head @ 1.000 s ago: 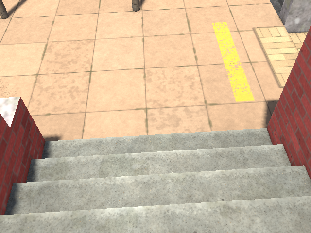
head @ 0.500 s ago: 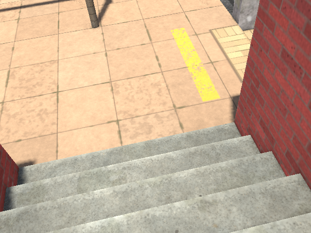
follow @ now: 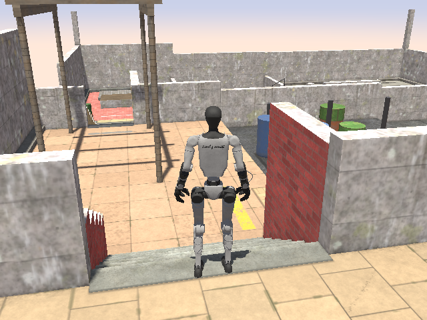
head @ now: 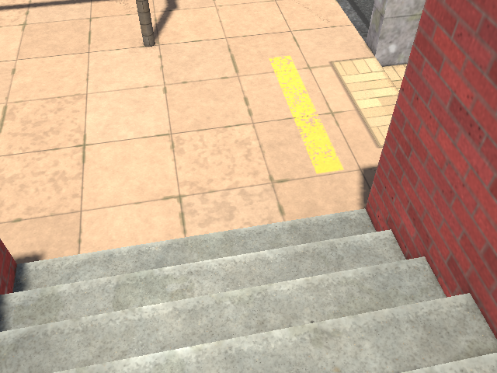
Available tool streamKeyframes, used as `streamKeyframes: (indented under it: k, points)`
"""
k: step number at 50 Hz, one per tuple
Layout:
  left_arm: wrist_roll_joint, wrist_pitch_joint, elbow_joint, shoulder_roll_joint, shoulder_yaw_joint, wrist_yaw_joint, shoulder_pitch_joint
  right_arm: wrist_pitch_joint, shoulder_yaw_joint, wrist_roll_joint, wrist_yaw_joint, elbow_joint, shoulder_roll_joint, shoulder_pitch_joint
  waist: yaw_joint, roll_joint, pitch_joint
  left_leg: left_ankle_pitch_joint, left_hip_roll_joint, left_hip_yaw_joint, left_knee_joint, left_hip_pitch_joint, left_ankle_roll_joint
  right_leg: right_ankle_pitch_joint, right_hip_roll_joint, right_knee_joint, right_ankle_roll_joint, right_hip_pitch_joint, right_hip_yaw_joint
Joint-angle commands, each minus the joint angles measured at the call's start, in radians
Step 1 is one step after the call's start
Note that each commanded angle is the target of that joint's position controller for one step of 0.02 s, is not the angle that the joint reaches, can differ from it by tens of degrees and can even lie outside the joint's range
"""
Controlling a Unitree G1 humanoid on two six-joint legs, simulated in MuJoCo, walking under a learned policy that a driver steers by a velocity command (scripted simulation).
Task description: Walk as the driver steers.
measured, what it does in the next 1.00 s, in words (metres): steps on the spot: right foot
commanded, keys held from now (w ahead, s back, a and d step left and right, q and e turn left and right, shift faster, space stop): no key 0.64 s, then w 0.36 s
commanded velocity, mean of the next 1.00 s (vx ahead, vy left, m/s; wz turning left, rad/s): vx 0.09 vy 0.00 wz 0.00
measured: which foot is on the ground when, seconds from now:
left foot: down 0.00-0.98, up 1.00-1.00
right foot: down 0.00-0.72, up 0.74-0.96, down 0.98-1.00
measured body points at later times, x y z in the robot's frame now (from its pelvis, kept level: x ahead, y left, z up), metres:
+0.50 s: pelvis +0.01 +0.02 +0.00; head +0.01 +0.02 +0.45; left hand +0.05 +0.28 -0.14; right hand +0.05 -0.23 -0.14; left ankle -0.02 +0.12 -0.74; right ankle +0.03 -0.11 -0.74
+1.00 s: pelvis +0.08 -0.02 -0.01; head +0.08 -0.04 +0.44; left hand +0.11 +0.26 -0.14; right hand +0.06 -0.29 -0.16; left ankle -0.02 +0.11 -0.73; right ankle +0.07 -0.12 -0.75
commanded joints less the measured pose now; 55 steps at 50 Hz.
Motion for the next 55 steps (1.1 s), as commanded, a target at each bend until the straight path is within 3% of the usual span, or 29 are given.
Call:
streamKeyframes:
  k: [1, 12, 32, 34, 36, 37, 38, 39, 41, 43, 45, 47, 48, 49, 50, 51, 52, 54, 55]
  points:
    - [-0.001, -0.013, -0.034, 0.098, 0.021, 0.007, 0.004, -0.009, -0.024, 0.001, -0.003, -0.042, -0.116, 0.008, -0.006, 0.004, -0.009, 0.074, 0.087, -0.079, -0.106, -0.073, 0.060, 0.089, -0.082, -0.050, -0.034, 0.071, 0.075]
    - [-0.004, -0.014, 0.059, 0.105, 0.018, 0.016, 0.025, 0.002, -0.019, 0.002, -0.004, 0.016, -0.119, 0.043, -0.009, 0.007, -0.003, 0.127, 0.071, -0.074, -0.127, -0.051, 0.064, 0.125, -0.087, -0.065, -0.022, 0.089, 0.062]
    - [-0.008, -0.022, 0.223, 0.085, 0.001, 0.023, 0.053, 0.014, -0.015, 0.001, -0.011, 0.131, -0.103, 0.129, -0.012, 0.002, 0.023, 0.163, 0.051, -0.065, -0.144, -0.035, 0.065, 0.108, -0.084, -0.078, -0.007, 0.072, 0.027]
    - [-0.010, -0.019, 0.234, 0.069, -0.005, 0.026, 0.059, 0.016, -0.014, 0.001, -0.015, 0.145, -0.100, 0.141, -0.014, 0.017, 0.018, -0.086, 0.049, -0.083, -0.186, -0.042, 0.074, -0.034, -0.062, -0.064, -0.007, 0.064, 0.000]
    - [-0.014, -0.027, 0.222, 0.069, -0.004, 0.028, 0.028, 0.017, -0.034, 0.012, -0.024, 0.140, -0.159, 0.144, -0.028, 0.084, 0.070, -0.377, 0.102, -0.182, -0.249, -0.055, 0.128, -0.216, -0.014, 0.046, -0.008, -0.044, -0.058]
    - [-0.023, -0.039, 0.204, 0.078, -0.004, 0.022, -0.007, 0.017, -0.044, 0.023, -0.027, 0.128, -0.191, 0.154, -0.045, 0.115, 0.110, -0.457, 0.177, -0.283, -0.306, -0.038, 0.174, -0.224, -0.011, 0.107, -0.015, -0.141, -0.071]
    - [-0.022, -0.057, 0.187, 0.073, -0.006, 0.014, -0.035, 0.014, -0.056, 0.024, -0.030, 0.125, -0.216, 0.160, -0.052, 0.137, 0.139, -0.461, 0.256, -0.365, -0.336, -0.026, 0.214, -0.195, -0.043, 0.174, -0.018, -0.198, -0.078]
    - [-0.023, -0.075, 0.179, 0.077, -0.005, 0.003, -0.047, 0.011, -0.063, 0.022, -0.032, 0.122, -0.222, 0.167, -0.054, 0.129, 0.150, -0.410, 0.299, -0.397, -0.346, -0.014, 0.236, -0.189, -0.078, 0.239, -0.021, -0.241, -0.072]
    - [-0.032, -0.101, 0.176, 0.090, 0.003, -0.017, -0.041, 0.006, -0.067, 0.016, -0.031, 0.116, -0.194, 0.189, -0.053, 0.104, 0.145, -0.295, 0.321, -0.389, -0.328, 0.075, 0.250, -0.252, -0.122, 0.347, -0.033, -0.349, -0.061]
    - [-0.039, -0.119, 0.172, 0.086, 0.004, -0.031, -0.042, 0.007, -0.070, 0.030, -0.025, 0.098, -0.182, 0.182, -0.045, 0.092, 0.132, -0.216, 0.284, -0.313, -0.303, 0.097, 0.226, -0.246, -0.134, 0.275, -0.042, -0.330, -0.081]
    - [-0.042, -0.130, 0.183, 0.077, 0.006, -0.042, 0.000, 0.011, -0.071, 0.034, -0.008, 0.092, -0.178, 0.171, -0.011, 0.109, 0.090, -0.124, 0.234, -0.216, -0.257, -0.020, 0.216, -0.157, -0.101, 0.221, -0.038, -0.137, -0.138]
    - [-0.033, -0.123, 0.260, 0.067, 0.017, -0.041, 0.201, 0.018, -0.072, 0.037, -0.002, 0.086, -0.175, 0.146, 0.075, 0.094, 0.042, -0.035, 0.158, -0.129, -0.124, -0.228, 0.192, -0.065, -0.021, 0.167, -0.018, 0.172, -0.211]
    - [-0.033, -0.116, 0.281, 0.095, 0.034, -0.031, 0.291, 0.008, -0.062, 0.038, -0.003, 0.078, -0.157, 0.126, 0.125, 0.043, 0.021, 0.048, 0.119, -0.099, 0.015, -0.306, 0.159, -0.084, -0.022, 0.115, -0.034, 0.291, -0.181]
    - [-0.025, -0.115, 0.291, 0.169, 0.054, -0.019, 0.403, -0.007, -0.042, 0.030, 0.002, 0.049, -0.098, 0.093, 0.161, -0.165, -0.013, 0.005, 0.017, 0.005, 0.390, -0.416, 0.090, -0.154, -0.237, -0.050, -0.111, 0.381, 0.136]
    - [-0.014, -0.125, 0.263, 0.233, 0.052, -0.031, 0.393, -0.038, -0.038, 0.019, 0.004, 0.010, -0.053, 0.119, 0.103, -0.279, -0.023, -0.275, -0.083, -0.035, 0.643, -0.595, 0.057, -0.058, -0.394, -0.135, -0.254, 0.408, 0.486]
    - [-0.013, -0.142, 0.246, 0.198, 0.041, -0.039, 0.328, -0.059, -0.053, 0.041, 0.003, 0.002, -0.098, 0.136, 0.062, -0.223, 0.009, -0.288, -0.035, -0.109, 0.794, -0.668, 0.073, -0.157, -0.461, -0.166, -0.342, 0.316, 0.565]
    - [-0.027, -0.155, 0.208, 0.142, 0.023, -0.046, 0.229, -0.067, -0.066, 0.053, 0.003, -0.004, -0.147, 0.124, 0.029, -0.132, 0.078, -0.209, 0.023, -0.120, 0.843, -0.697, 0.085, -0.155, -0.428, -0.160, -0.318, 0.245, 0.455]
    - [-0.028, -0.150, 0.181, 0.107, 0.006, -0.050, 0.152, -0.049, -0.081, 0.030, 0.001, 0.025, -0.144, 0.150, -0.013, -0.072, 0.085, -0.097, 0.094, -0.083, 0.754, -0.609, 0.070, 0.096, -0.342, -0.177, -0.241, 0.150, 0.237]
    - [-0.020, -0.143, 0.182, 0.092, 0.000, -0.049, 0.143, -0.039, -0.086, 0.022, 0.000, 0.033, -0.140, 0.161, -0.026, -0.076, 0.072, -0.049, 0.105, -0.064, 0.723, -0.548, 0.049, 0.284, -0.313, -0.167, -0.218, 0.115, 0.158]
